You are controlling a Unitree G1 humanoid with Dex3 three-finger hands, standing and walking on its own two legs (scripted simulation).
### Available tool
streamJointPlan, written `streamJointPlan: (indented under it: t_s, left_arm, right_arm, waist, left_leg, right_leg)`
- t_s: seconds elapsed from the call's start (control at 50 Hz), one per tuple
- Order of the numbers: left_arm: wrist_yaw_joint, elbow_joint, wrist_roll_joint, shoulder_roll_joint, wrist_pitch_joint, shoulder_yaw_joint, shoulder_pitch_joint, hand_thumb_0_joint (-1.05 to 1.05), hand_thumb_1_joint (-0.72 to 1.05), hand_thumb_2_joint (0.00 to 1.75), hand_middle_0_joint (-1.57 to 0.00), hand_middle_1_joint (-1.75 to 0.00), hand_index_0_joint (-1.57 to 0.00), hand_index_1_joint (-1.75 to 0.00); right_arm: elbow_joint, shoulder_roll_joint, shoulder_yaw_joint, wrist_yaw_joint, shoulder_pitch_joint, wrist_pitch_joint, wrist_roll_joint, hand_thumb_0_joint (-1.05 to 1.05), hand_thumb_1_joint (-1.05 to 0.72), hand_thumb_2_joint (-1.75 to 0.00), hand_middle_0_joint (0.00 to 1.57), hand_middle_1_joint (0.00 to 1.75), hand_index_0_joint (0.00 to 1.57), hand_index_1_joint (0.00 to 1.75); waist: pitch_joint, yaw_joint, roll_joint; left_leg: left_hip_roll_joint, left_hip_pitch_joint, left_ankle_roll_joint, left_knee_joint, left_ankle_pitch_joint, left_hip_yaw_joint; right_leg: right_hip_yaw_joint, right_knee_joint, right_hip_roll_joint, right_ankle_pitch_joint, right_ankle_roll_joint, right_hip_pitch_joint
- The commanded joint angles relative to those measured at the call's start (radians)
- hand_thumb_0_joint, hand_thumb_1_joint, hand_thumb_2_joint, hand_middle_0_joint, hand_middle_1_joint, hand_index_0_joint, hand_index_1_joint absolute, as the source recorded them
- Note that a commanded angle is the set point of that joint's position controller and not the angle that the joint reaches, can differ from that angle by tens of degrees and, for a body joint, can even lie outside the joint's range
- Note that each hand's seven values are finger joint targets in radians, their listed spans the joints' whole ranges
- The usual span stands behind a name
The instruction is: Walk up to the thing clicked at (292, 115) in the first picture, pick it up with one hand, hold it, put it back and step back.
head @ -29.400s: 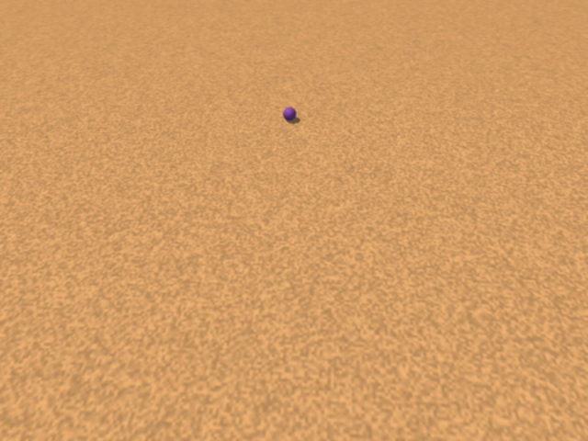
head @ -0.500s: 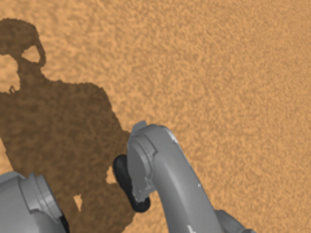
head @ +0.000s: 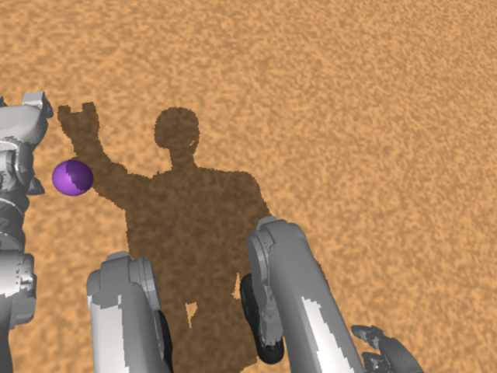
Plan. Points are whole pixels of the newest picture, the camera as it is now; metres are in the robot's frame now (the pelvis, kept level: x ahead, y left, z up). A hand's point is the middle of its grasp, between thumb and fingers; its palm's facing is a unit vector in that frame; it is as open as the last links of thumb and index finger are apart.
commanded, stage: withdraw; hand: left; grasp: from above
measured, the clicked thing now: (73, 178) +0.53 +0.26 -0.33
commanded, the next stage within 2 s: home in 0.16 s
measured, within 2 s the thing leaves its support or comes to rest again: neither
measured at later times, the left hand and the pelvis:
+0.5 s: hand (51, 166) +0.52 +0.26 -0.21, palm faces -0.36 -0.12 -0.92, open 12.7 cm; pelvis +0.00 +0.00 -0.04, yaw -1 degrees
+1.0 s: hand (4, 223) +0.37 +0.24 +0.00, palm faces -0.20 -0.78 -0.59, open 7.5 cm; pelvis +0.01 +0.00 +0.12, yaw +3 degrees
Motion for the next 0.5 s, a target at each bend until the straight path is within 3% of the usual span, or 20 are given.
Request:
streamJointPlan:
  t_s: [0.0, 0.08, 0.16, 0.18, 0.24, 0.26, 0.28, 0.32, 0.36, 0.38, 0.42, 0.46, 0.48]
  left_arm:
    - [0.026, -0.064, 0.018, 0.211, -0.034, 0.033, -0.352, 0.0, -0.53, 1.03, -0.09, -0.99, -0.08, -1.01]
    - [0.059, 0.036, 0.045, 0.23, -0.071, 0.028, -0.373, 0.0, -0.54, 1.03, -0.09, -1.0, -0.08, -1.02]
    - [0.11, 0.118, 0.077, 0.261, -0.115, 0.025, -0.419, 0.0, -0.54, 1.03, -0.08, -1.02, -0.07, -1.03]
    - [0.122, 0.132, 0.083, 0.262, -0.127, 0.022, -0.434, 0.0, -0.54, 1.03, -0.08, -1.02, -0.07, -1.03]
    - [0.175, 0.147, 0.107, 0.307, -0.155, 0.046, -0.473, 0.0, -0.54, 1.02, -0.07, -1.03, -0.07, -1.03]
    - [0.197, 0.122, 0.117, 0.334, -0.162, 0.065, -0.507, 0.0, -0.46, 0.94, -0.15, -0.95, -0.15, -0.95]
    - [0.216, 0.124, 0.13, 0.358, -0.163, 0.082, -0.514, 0.0, -0.38, 0.97, -0.23, -0.87, -0.23, -0.87]
    - [0.247, 0.098, 0.128, 0.348, -0.161, 0.104, -0.527, 0.0, -0.26, 0.97, -0.26, -0.72, -0.23, -0.75]
    - [0.273, 0.037, 0.11, 0.347, -0.147, 0.133, -0.52, 0.0, -0.2, 0.93, -0.25, -0.67, -0.22, -0.69]
    - [0.28, -0.025, 0.094, 0.363, -0.136, 0.145, -0.503, 0.0, -0.16, 0.91, -0.24, -0.64, -0.22, -0.67]
    - [0.286, -0.09, 0.035, 0.367, -0.099, 0.183, -0.446, 0.0, -0.06, 0.92, -0.24, -0.62, -0.22, -0.64]
    - [0.281, -0.168, -0.032, 0.365, -0.061, 0.204, -0.428, 0.0, 0.07, 0.94, -0.24, -0.59, -0.22, -0.61]
    - [0.267, -0.155, -0.067, 0.334, -0.038, 0.201, -0.39, 0.0, 0.15, 0.98, -0.25, -0.6, -0.23, -0.61]
  right_arm:
    - [-0.017, -0.23, -0.063, -0.059, 0.201, 0.012, 0.006, 0.0, -0.9, -0.9, 0.2, 0.3, 0.2, 0.3]
    - [-0.014, -0.212, -0.039, -0.076, 0.184, 0.005, -0.003, 0.0, -0.9, -0.9, 0.2, 0.3, 0.2, 0.3]
    - [-0.009, -0.223, -0.017, -0.082, 0.184, -0.007, -0.015, 0.0, -0.9, -0.9, 0.2, 0.3, 0.2, 0.3]
    - [-0.005, -0.228, -0.01, -0.083, 0.19, -0.012, -0.02, 0.0, -0.9, -0.9, 0.2, 0.3, 0.2, 0.3]
    - [0.002, -0.244, -0.002, -0.079, 0.207, -0.033, -0.034, 0.0, -0.9, -0.9, 0.2, 0.3, 0.2, 0.3]
    - [0.003, -0.25, -0.002, -0.078, 0.215, -0.037, -0.04, 0.0, -0.88, -0.89, 0.2, 0.3, 0.2, 0.3]
    - [0.005, -0.254, -0.003, -0.074, 0.224, -0.044, -0.045, 0.0, -0.88, -0.89, 0.2, 0.3, 0.2, 0.3]
    - [0.009, -0.268, -0.014, -0.07, 0.241, -0.058, -0.056, 0.0, -0.88, -0.89, 0.2, 0.3, 0.2, 0.3]
    - [0.019, -0.275, -0.026, -0.064, 0.262, -0.071, -0.065, 0.0, -0.88, -0.89, 0.2, 0.3, 0.2, 0.3]
    - [0.016, -0.266, -0.032, -0.058, 0.265, -0.074, -0.065, 0.0, -0.89, -0.89, 0.2, 0.3, 0.2, 0.3]
    - [0.015, -0.266, -0.056, -0.047, 0.273, -0.079, -0.059, 0.0, -0.89, -0.9, 0.2, 0.3, 0.2, 0.3]
    - [0.02, -0.262, -0.072, -0.038, 0.293, -0.073, -0.046, 0.0, -0.89, -0.9, 0.2, 0.3, 0.2, 0.3]
    - [0.028, -0.255, -0.084, -0.034, 0.295, -0.071, -0.038, 0.0, -0.89, -0.9, 0.2, 0.3, 0.2, 0.3]
  waist:
    - [-0.481, -0.057, 0.155]
    - [-0.489, -0.06, 0.136]
    - [-0.466, -0.088, 0.13]
    - [-0.457, -0.099, 0.125]
    - [-0.506, -0.098, 0.206]
    - [-0.544, -0.091, 0.233]
    - [-0.556, -0.09, 0.274]
    - [-0.571, -0.095, 0.345]
    - [-0.625, -0.094, 0.401]
    - [-0.723, -0.074, 0.448]
    - [-0.833, -0.034, 0.477]
    - [-0.899, -0.017, 0.464]
    - [-0.901, -0.014, 0.444]
  left_leg:
    - [-0.03, 0.333, 0.02, -0.264, 0.049, 0.057]
    - [-0.033, 0.288, 0.03, -0.239, 0.033, 0.076]
    - [-0.037, 0.233, 0.032, -0.207, -0.012, 0.073]
    - [-0.035, 0.231, 0.034, -0.194, -0.013, 0.072]
    - [-0.031, 0.294, 0.024, -0.172, 0.027, 0.061]
    - [-0.029, 0.328, 0.02, -0.168, 0.042, 0.054]
    - [-0.028, 0.359, 0.014, -0.172, 0.058, 0.052]
    - [-0.024, 0.424, 0.003, -0.181, 0.07, 0.04]
    - [-0.019, 0.487, -0.007, -0.176, 0.127, 0.035]
    - [-0.015, 0.538, -0.008, -0.172, 0.176, 0.047]
    - [-0.015, 0.58, -0.006, -0.174, 0.242, 0.06]
    - [-0.017, 0.573, 0.002, -0.183, 0.277, 0.077]
    - [-0.013, 0.582, 0.006, -0.187, 0.283, 0.08]
  right_leg:
    - [-0.046, -0.238, 0.043, 0.048, -0.081, 0.296]
    - [-0.025, -0.224, 0.048, 0.024, -0.07, 0.313]
    - [-0.018, -0.207, 0.05, -0.036, -0.07, 0.29]
    - [-0.026, -0.2, 0.048, -0.031, -0.066, 0.277]
    - [-0.048, -0.153, 0.044, 0.02, -0.067, 0.25]
    - [-0.059, -0.135, 0.044, 0.04, -0.069, 0.236]
    - [-0.07, -0.12, 0.042, 0.06, -0.07, 0.231]
    - [-0.094, -0.097, 0.034, 0.087, -0.073, 0.181]
    - [-0.105, -0.074, 0.028, 0.136, -0.076, 0.168]
    - [-0.099, -0.064, 0.033, 0.179, -0.076, 0.217]
    - [-0.09, -0.067, 0.029, 0.233, -0.076, 0.274]
    - [-0.081, -0.09, 0.033, 0.273, -0.072, 0.348]
    - [-0.077, -0.101, 0.035, 0.279, -0.071, 0.357]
